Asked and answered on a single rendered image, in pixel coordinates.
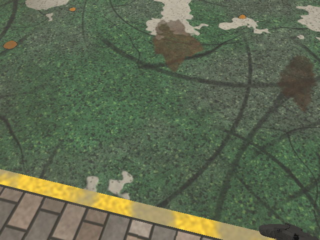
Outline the right robot hand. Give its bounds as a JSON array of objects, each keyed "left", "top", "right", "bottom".
[{"left": 259, "top": 223, "right": 319, "bottom": 240}]

